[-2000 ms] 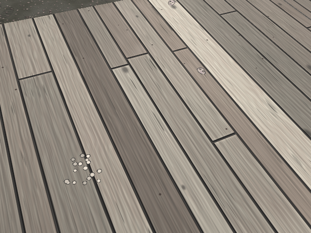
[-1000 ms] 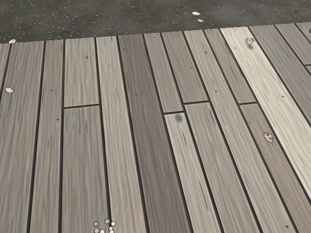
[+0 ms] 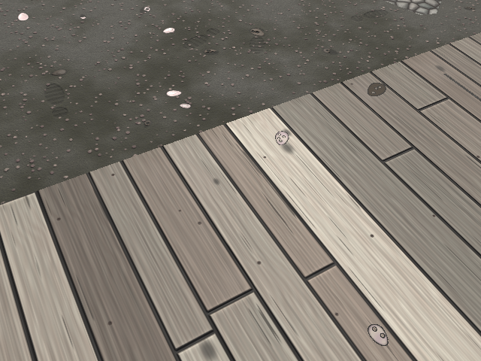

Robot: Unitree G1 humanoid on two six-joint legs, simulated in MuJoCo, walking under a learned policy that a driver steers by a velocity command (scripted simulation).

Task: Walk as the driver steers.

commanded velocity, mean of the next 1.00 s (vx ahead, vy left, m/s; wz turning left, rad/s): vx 0.35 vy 0.00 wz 0.30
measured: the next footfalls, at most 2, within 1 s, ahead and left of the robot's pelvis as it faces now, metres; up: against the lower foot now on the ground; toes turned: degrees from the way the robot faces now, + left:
right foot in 0.20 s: +0.25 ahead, -0.12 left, +0.00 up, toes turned -4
left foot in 0.68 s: +0.45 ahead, +0.07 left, +0.00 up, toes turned +16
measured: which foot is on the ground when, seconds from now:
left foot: down 0.00-0.22, up 0.24-0.66, down 0.68-1.00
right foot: up 0.00-0.18, down 0.20-0.70, up 0.72-1.00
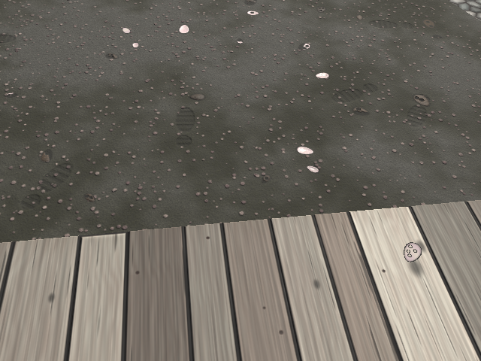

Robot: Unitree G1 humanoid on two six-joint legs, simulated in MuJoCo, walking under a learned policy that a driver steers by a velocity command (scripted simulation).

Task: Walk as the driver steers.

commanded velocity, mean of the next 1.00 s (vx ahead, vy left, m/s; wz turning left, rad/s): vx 0.47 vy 0.00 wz -0.23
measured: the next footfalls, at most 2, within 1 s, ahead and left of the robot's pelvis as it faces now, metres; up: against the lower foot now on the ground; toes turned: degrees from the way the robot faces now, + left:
right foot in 0.28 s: +0.14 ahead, -0.15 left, +0.00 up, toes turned +0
left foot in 0.72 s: +0.47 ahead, +0.00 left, +0.00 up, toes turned -15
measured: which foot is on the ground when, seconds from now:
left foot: down 0.00-0.26, up 0.28-0.70, down 0.72-1.00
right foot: up 0.00-0.26, down 0.28-0.74, up 0.76-1.00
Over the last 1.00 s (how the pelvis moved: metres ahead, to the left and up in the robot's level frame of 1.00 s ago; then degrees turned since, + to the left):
0.38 0.00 -0.01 22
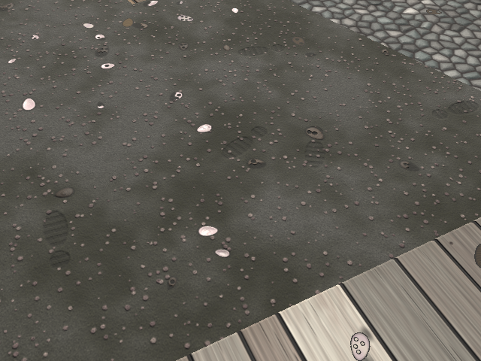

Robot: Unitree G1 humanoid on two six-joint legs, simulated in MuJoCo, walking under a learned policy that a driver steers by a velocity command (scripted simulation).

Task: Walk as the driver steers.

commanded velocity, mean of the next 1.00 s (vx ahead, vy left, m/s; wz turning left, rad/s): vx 0.50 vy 0.00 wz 0.32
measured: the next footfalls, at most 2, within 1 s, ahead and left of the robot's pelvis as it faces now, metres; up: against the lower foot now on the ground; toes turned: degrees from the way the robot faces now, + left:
right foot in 0.22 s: +0.27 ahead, -0.12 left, +0.00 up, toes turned -2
left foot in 0.70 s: +0.43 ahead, +0.08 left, +0.00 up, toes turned +18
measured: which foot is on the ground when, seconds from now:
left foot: down 0.00-0.24, up 0.26-0.68, down 0.70-1.00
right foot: up 0.00-0.20, down 0.22-0.68, up 0.70-1.00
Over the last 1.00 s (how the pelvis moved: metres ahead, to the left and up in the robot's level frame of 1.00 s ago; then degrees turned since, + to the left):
0.44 -0.08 0.00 -19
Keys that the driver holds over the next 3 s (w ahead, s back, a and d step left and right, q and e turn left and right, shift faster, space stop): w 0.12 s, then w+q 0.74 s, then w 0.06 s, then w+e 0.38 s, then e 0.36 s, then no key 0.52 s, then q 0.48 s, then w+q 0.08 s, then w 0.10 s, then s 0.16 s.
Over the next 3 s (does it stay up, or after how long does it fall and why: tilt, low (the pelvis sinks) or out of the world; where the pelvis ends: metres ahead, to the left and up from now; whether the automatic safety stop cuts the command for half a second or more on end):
stays up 1.00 0.15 -0.16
